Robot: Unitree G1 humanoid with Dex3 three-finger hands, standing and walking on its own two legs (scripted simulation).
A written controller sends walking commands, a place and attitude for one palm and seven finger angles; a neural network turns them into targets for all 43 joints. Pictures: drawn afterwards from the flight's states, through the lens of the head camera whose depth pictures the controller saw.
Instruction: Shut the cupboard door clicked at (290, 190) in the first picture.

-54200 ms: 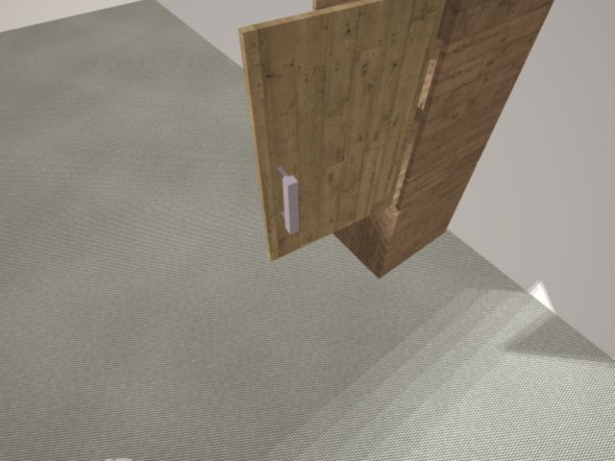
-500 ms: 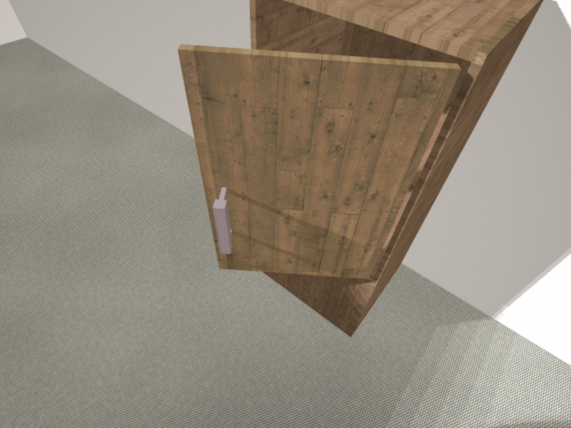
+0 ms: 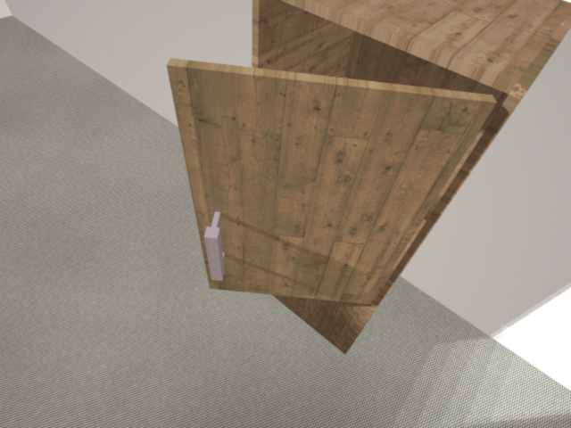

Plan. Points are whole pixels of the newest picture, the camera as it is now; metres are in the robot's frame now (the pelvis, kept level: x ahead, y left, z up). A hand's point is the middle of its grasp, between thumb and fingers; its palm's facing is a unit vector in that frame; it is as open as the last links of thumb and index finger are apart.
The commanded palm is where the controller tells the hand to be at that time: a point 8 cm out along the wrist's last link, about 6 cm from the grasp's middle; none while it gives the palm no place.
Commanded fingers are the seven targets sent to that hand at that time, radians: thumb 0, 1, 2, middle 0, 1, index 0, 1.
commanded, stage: come to a stop and stand still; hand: left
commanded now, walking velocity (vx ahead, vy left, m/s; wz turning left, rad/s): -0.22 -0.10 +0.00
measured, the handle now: (217, 247) +0.44 +0.16 -0.10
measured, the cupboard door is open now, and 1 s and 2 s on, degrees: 36 36 36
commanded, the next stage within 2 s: look again from close up in 1.08 s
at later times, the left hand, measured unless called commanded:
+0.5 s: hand out of the picture +0.05 +0.12 -0.16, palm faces +0.05 -0.97 -0.25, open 7.4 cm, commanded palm none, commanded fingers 0.00 0.90 0.90 -0.20 -0.30 -0.20 -0.30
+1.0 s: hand out of the picture -0.06 +0.16 -0.17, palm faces +0.09 -0.99 -0.14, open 7.4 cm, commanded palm none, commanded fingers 0.00 0.90 0.90 -0.20 -0.30 -0.20 -0.30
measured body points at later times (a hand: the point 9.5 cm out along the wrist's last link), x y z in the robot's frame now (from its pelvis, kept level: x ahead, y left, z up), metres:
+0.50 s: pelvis -0.02 -0.07 +0.00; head +0.01 -0.08 +0.45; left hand +0.05 +0.17 -0.14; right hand +0.03 -0.30 -0.16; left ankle -0.07 +0.07 -0.66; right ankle +0.03 -0.16 -0.74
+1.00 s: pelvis -0.06 -0.01 +0.01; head -0.06 +0.02 +0.46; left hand -0.06 +0.22 -0.16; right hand -0.11 -0.21 -0.13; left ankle -0.08 +0.06 -0.74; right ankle -0.07 -0.15 -0.63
